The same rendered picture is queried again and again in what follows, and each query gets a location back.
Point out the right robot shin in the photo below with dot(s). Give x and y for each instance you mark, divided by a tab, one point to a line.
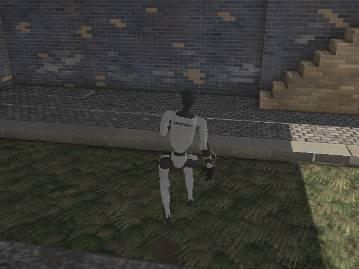
189	180

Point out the robot right upper arm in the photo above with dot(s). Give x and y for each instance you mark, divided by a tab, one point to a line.
203	133

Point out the robot left upper arm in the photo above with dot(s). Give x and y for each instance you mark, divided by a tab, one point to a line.
167	116

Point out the robot right foot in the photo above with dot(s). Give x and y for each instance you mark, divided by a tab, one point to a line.
190	203

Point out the robot right forearm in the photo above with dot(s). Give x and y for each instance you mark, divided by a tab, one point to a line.
207	157

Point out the robot right hand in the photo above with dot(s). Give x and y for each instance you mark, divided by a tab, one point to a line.
209	174

